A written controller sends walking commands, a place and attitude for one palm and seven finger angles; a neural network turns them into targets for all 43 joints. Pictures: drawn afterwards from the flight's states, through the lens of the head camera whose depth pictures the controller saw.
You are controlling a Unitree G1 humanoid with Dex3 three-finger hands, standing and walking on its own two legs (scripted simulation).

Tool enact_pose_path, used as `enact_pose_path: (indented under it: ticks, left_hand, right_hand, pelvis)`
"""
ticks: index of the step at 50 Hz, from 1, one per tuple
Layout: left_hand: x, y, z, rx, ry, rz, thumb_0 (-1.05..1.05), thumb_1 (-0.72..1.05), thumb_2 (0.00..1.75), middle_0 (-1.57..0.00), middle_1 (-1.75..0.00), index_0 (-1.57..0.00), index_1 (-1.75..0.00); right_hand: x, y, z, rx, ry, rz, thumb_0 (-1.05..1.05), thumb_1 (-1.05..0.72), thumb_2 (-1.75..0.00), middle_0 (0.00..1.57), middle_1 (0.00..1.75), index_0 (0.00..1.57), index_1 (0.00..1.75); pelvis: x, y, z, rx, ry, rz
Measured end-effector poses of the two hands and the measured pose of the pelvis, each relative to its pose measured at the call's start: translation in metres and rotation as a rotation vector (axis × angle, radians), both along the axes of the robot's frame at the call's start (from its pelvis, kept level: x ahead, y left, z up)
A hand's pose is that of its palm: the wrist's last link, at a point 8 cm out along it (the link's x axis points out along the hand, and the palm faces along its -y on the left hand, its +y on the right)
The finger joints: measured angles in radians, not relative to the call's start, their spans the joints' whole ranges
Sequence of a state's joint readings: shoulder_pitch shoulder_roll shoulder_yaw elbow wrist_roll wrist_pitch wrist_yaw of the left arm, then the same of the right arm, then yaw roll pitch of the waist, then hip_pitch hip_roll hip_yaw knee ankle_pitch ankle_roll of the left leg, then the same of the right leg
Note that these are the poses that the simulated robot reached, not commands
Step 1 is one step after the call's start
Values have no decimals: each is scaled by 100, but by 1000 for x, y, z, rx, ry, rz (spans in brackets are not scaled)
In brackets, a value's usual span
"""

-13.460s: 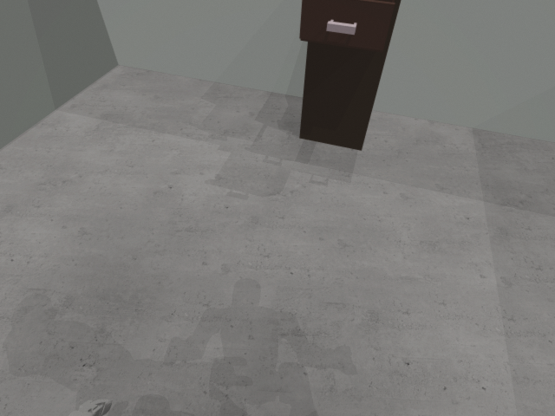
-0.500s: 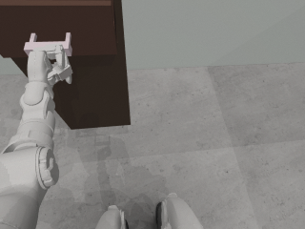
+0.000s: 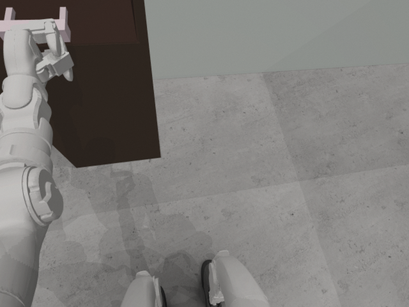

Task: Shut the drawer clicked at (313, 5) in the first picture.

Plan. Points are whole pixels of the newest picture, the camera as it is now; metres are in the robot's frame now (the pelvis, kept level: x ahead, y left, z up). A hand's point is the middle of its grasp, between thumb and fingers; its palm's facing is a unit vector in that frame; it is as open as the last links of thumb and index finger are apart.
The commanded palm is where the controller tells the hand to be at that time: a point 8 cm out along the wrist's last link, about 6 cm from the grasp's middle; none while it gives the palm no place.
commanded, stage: push the drawer shut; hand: left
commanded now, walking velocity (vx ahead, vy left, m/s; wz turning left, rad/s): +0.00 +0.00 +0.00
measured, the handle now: (36, 22) +0.64 +0.22 +0.08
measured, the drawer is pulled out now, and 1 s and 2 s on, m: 0.00 0.00 0.00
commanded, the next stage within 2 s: pull the fist back off the drawer in 0.30 s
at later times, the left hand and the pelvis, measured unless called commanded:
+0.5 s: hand (57, 53) +0.57 +0.18 +0.08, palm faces +0.03 -1.00 -0.05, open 3.1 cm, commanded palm +0.58 +0.20 +0.08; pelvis -0.02 +0.00 -0.01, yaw +1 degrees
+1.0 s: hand (65, 58) +0.56 +0.17 +0.08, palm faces +0.03 -1.00 -0.02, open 2.9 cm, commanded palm +0.53 +0.21 +0.08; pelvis -0.01 +0.01 +0.00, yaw -1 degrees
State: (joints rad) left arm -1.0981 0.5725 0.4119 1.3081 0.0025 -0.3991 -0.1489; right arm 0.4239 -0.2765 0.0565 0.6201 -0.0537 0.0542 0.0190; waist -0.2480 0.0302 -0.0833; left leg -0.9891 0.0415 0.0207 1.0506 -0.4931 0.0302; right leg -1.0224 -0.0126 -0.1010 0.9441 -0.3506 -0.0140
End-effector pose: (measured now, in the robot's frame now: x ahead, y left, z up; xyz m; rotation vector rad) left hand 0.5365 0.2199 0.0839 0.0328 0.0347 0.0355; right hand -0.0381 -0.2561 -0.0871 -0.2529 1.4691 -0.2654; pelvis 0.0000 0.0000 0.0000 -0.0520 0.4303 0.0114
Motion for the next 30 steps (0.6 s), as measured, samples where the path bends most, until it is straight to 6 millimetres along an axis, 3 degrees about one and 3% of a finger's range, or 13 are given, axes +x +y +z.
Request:
enact_pose_path:
  ticks: [14,30]
  left_hand:
    - [5,11,0,7,17,-1,1,66,94,-140,-160,-140,-160]
    - [7,15,1,12,18,-3,1,61,94,-140,-160,-140,-160]
  right_hand:
    - [-19,5,2,-8,47,6,0,-90,-90,20,30,20,30]
    - [-40,7,0,-27,50,23,0,-90,-90,20,30,20,30]
  pelvis:
    - [-7,2,-5,-16,18,20]
    - [-24,3,-14,-25,44,28]
